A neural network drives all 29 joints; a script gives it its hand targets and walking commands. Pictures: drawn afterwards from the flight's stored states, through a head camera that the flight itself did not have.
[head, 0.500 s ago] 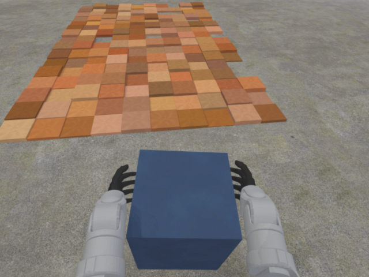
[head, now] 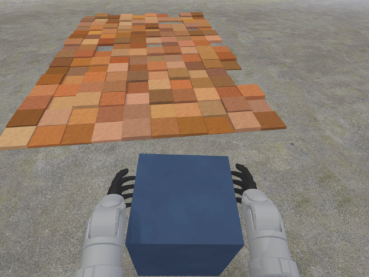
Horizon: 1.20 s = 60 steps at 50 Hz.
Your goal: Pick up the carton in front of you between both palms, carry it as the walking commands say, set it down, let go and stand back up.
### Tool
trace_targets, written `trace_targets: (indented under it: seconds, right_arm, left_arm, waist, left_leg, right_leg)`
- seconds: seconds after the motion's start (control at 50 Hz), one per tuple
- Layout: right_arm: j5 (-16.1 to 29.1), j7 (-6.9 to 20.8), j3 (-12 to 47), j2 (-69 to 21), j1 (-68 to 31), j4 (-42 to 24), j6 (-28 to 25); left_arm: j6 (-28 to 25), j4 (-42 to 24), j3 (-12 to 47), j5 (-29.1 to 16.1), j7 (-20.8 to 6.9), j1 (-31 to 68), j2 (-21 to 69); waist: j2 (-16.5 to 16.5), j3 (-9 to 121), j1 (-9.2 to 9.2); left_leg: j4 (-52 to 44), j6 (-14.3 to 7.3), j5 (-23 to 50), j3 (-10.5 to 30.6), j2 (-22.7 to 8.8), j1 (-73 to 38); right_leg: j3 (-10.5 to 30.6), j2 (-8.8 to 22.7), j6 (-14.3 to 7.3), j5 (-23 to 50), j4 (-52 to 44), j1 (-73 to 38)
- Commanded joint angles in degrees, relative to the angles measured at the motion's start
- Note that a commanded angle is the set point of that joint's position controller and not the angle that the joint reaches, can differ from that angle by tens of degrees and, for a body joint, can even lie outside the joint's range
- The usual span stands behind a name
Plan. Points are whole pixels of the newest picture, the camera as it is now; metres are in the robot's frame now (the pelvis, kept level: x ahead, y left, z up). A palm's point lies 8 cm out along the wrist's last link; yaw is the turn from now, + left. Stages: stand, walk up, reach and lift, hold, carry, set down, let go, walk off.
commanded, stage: hold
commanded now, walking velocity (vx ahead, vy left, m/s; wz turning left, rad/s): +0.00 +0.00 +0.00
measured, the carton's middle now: (181, 218) +0.28 +0.00 -0.04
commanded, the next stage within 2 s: carry in 0.40 s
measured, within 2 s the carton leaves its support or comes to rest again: neither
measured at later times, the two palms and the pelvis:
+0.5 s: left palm (115, 196) +0.28 +0.15 +0.05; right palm (250, 191) +0.29 -0.15 +0.06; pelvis -0.01 +0.00 +0.00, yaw -1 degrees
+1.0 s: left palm (134, 134) +0.45 +0.12 +0.08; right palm (245, 135) +0.45 -0.18 +0.08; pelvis +0.18 -0.02 -0.01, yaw -1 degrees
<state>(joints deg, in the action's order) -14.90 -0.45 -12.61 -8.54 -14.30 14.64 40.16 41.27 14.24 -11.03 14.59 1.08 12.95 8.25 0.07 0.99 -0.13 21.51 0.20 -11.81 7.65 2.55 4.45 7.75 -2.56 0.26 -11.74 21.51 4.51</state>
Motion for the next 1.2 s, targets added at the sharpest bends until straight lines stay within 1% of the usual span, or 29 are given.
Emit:
trace_targets:
  seconds: [0.0,0.12,0.36,0.38,0.42,0.44,0.5,0.54,0.56,0.6,0.62,0.64,0.68,0.74,0.76,0.78,0.8,0.82,0.86,0.92,0.96,1.0,1.02,1.04,1.06,1.08,1.12,1.14,1.18]
  right_arm:
    - [15.6,14.2,33.7,-55.4,-25.3,-3.3,0.3]
    - [13.1,14.4,29.3,-53.1,-25.9,0.8,2.2]
    - [13.3,15.0,29.3,-55.0,-31.4,2.0,1.4]
    - [13.5,15.0,29.7,-54.6,-31.3,1.6,1.6]
    - [14.4,14.4,30.7,-54.3,-31.2,-0.5,1.8]
    - [15.0,14.1,31.7,-54.2,-31.8,-2.0,2.1]
    - [17.6,12.6,35.8,-53.5,-30.3,-7.2,4.3]
    - [19.7,11.7,39.0,-52.4,-30.2,-11.2,7.1]
    - [20.9,11.2,40.6,-51.8,-30.7,-13.4,8.7]
    - [23.5,10.7,43.3,-50.6,-31.9,-16.7,12.5]
    - [25.0,10.6,44.2,-49.9,-33.0,-17.9,14.4]
    - [26.9,10.7,45.4,-50.6,-34.1,-19.1,16.1]
    - [29.8,10.6,46.6,-51.2,-32.1,-20.8,18.8]
    - [31.6,10.0,47.2,-51.9,-27.4,-24.3,22.0]
    - [31.6,9.8,46.8,-51.8,-24.1,-25.0,23.3]
    - [30.7,9.5,46.3,-50.7,-21.9,-25.8,24.3]
    - [29.2,9.0,45.4,-49.8,-20.7,-25.7,24.9]
    - [28.4,8.5,45.2,-49.5,-21.1,-28.3,25.6]
    - [29.2,8.0,45.9,-52.0,-21.7,-32.0,27.1]
    - [31.2,8.4,47.3,-52.9,-23.5,-37.3,28.1]
    - [32.3,8.7,47.8,-51.4,-23.5,-38.0,29.0]
    - [32.8,8.9,47.9,-49.4,-22.3,-38.1,29.9]
    - [33.0,9.0,47.7,-48.0,-21.6,-37.9,30.4]
    - [33.3,9.2,47.6,-46.1,-22.9,-38.8,31.1]
    - [33.9,9.5,47.8,-45.4,-25.8,-39.5,32.1]
    - [34.2,9.8,47.9,-46.0,-26.6,-38.1,32.5]
    - [34.3,10.2,47.2,-48.3,-25.5,-36.0,32.4]
    - [33.9,10.2,46.9,-49.3,-24.7,-35.3,32.1]
    - [32.7,9.8,46.9,-51.7,-23.2,-34.2,31.1]
  left_arm:
    - [-1.5,-7.4,33.6,-16.7,-14.4,31.0,54.2]
    - [0.5,-3.3,29.1,-14.0,-14.7,31.3,51.8]
    - [-0.3,-2.3,29.5,-14.5,-15.3,37.1,53.9]
    - [-0.2,-3.0,29.8,-14.8,-15.2,37.5,53.1]
    - [-0.1,-4.8,30.8,-15.6,-14.8,38.0,52.7]
    - [0.1,-6.4,32.1,-16.4,-14.6,38.8,53.1]
    - [2.4,-11.3,36.7,-20.0,-13.8,38.1,52.8]
    - [4.9,-14.3,39.3,-22.4,-13.3,38.1,52.5]
    - [6.5,-16.0,40.4,-23.5,-13.0,38.5,52.0]
    - [10.1,-17.6,41.3,-25.0,-12.2,36.5,49.4]
    - [12.0,-18.2,41.4,-25.4,-11.5,35.0,48.4]
    - [13.7,-20.6,41.5,-25.8,-10.8,35.1,47.3]
    - [16.8,-25.7,42.8,-27.5,-9.8,35.3,46.9]
    - [20.5,-30.7,44.6,-30.1,-9.5,32.2,48.2]
    - [21.8,-31.4,45.1,-30.6,-9.6,29.8,48.6]
    - [23.2,-32.7,45.5,-31.3,-10.0,29.5,48.9]
    - [24.7,-34.1,45.9,-32.4,-10.5,30.8,48.9]
    - [25.6,-34.6,46.3,-33.1,-11.1,31.8,49.7]
    - [26.6,-35.1,45.4,-33.7,-11.9,30.4,49.9]
    - [27.2,-38.4,45.7,-33.6,-11.5,28.1,50.2]
    - [27.8,-39.5,45.3,-33.3,-10.7,27.5,49.7]
    - [28.4,-39.4,44.3,-32.4,-10.1,25.1,48.1]
    - [28.8,-39.0,43.6,-31.8,-9.8,24.3,47.2]
    - [29.2,-37.6,42.5,-30.5,-9.5,22.5,45.7]
    - [29.4,-36.1,41.7,-29.4,-9.2,23.1,45.1]
    - [29.8,-37.3,41.7,-29.7,-9.0,24.4,45.7]
    - [30.2,-38.1,42.8,-30.7,-9.0,26.4,47.8]
    - [30.0,-38.6,43.6,-31.3,-9.2,27.5,49.3]
    - [29.5,-39.3,44.8,-32.4,-9.9,28.5,51.1]
  waist:
    - [0.0,15.6,-0.11]
    - [0.0,7.8,0.12]
    - [0.0,11.1,-0.07]
    - [-2.2,11.4,0.25]
    - [-2.4,10.9,0.14]
    - [-3.3,10.3,-0.12]
    - [-8.8,14.1,-0.17]
    - [-7.2,16.0,0.05]
    - [-4.1,15.9,0.1]
    - [13.7,13.3,1.47]
    - [14.3,10.0,1.73]
    - [11.8,9.7,1.8]
    - [8.2,13.8,1.57]
    - [6.6,19.6,0.79]
    - [3.8,21.5,0.17]
    - [-7.5,22.6,-1.09]
    - [-16.6,18.6,-1.49]
    - [-13.9,15.2,-1.78]
    - [-6.7,14.2,-2.11]
    - [-7.5,16.8,-1.3]
    - [-8.9,17.0,-0.84]
    - [-5.6,17.9,0.27]
    - [-2.8,20.2,0.72]
    - [8.2,20.9,2.1]
    - [18.1,19.1,2.3]
    - [12.4,18.3,1.88]
    - [3.6,19.3,1.7]
    - [1.6,19.2,1.59]
    - [3.5,18.4,1.39]
  left_leg:
    - [-2.4,0.7,15.4,-2.8,2.6,-4.9]
    - [-4.0,0.2,5.7,-3.5,2.4,-1.9]
    - [-3.0,0.2,4.0,-3.8,2.2,-1.8]
    - [0.0,-0.5,-5.8,-0.6,-6.9,4.9]
    - [-3.7,-2.0,-29.1,2.6,-7.3,10.1]
    - [-4.5,-2.5,-32.5,3.6,-8.1,10.7]
    - [-5.9,-4.7,-25.2,6.8,-12.4,7.4]
    - [-4.0,-4.8,-26.5,3.7,-11.6,10.6]
    - [-0.1,-3.6,-26.2,0.2,-9.7,14.3]
    - [20.8,0.8,-18.4,-12.1,-2.8,30.0]
    - [21.7,0.8,-17.4,-12.1,-4.4,35.3]
    - [19.6,0.2,-17.5,-11.5,-5.7,34.7]
    - [12.5,0.3,-13.2,-14.0,-3.9,27.2]
    - [-0.8,0.6,-1.5,-18.7,-1.7,4.2]
    - [-1.7,-0.4,-2.3,-14.7,-5.4,-7.8]
    - [-6.5,-4.7,-13.4,1.2,-16.3,-16.8]
    - [-7.9,-11.1,-10.1,16.5,-25.0,-19.8]
    - [-7.1,-14.6,-2.9,18.0,-27.5,-18.9]
    - [-7.5,-13.5,4.6,12.2,-26.1,-17.8]
    - [-7.9,-8.0,7.8,-1.3,-20.3,-12.4]
    - [-6.2,-6.1,5.9,-7.8,-17.6,-6.2]
    - [1.5,-3.4,3.1,-14.6,-14.2,5.4]
    - [9.7,-1.8,3.9,-17.8,-12.6,12.8]
    - [25.3,1.4,-2.1,-21.4,-7.8,22.6]
    - [36.5,2.1,-16.9,-17.5,-2.4,36.4]
    - [44.5,-0.1,-18.9,-11.4,-5.8,40.8]
    - [46.6,-1.4,-14.6,-9.3,-9.4,42.3]
    - [43.2,-1.3,-10.8,-9.1,-10.4,41.1]
    - [35.6,-0.5,-6.5,-11.2,-9.3,37.1]
  right_leg:
    - [-2.9,-2.6,1.0,16.5,-2.3,-5.0]
    - [-3.4,-2.1,0.6,6.6,-3.9,-2.0]
    - [-3.8,-2.1,0.5,4.7,-2.8,-2.0]
    - [-1.6,6.3,-0.4,-5.2,1.4,4.7]
    - [-1.4,4.6,-0.8,-25.7,1.8,9.4]
    - [-3.0,4.0,-0.6,-26.8,3.7,11.5]
    - [-11.2,0.8,0.6,-11.4,10.4,13.0]
    - [-11.8,1.4,0.1,-12.4,5.4,8.6]
    - [-8.4,3.7,-0.7,-15.5,1.6,5.3]
    - [13.9,18.4,-6.5,-27.7,-11.1,-3.8]
    - [19.7,22.6,-9.6,-23.7,-12.9,-4.3]
    - [18.1,22.8,-11.1,-16.0,-11.5,-3.8]
    - [8.4,19.4,-9.4,-6.3,-8.3,-3.8]
    - [-5.9,12.1,-5.2,-5.8,0.7,5.1]
    - [-9.4,10.3,-3.7,-9.4,6.6,14.0]
    - [-14.1,7.5,-1.2,-12.0,19.4,24.9]
    - [-16.3,4.2,0.1,-16.9,25.1,37.6]
    - [-13.2,6.2,-0.9,-22.1,26.5,42.2]
    - [-12.5,7.2,-1.1,-22.1,26.6,43.2]
    - [-15.8,5.4,-0.5,-9.1,15.6,32.0]
    - [-18.7,3.9,-0.4,-3.4,9.9,22.4]
    - [-22.8,1.8,-0.8,2.9,3.8,3.8]
    - [-20.7,4.0,-1.9,0.3,4.3,-7.6]
    - [-0.3,15.6,-5.5,-12.3,-5.0,-13.7]
    - [21.1,26.6,-12.9,-9.0,-9.5,-19.0]
    - [22.3,29.0,-15.3,-2.0,-8.3,-18.3]
    - [13.3,26.2,-13.0,6.5,-6.5,-16.9]
    - [8.8,24.7,-10.7,8.6,-7.5,-15.3]
    - [0.8,21.8,-8.0,14.4,-8.9,-12.9]
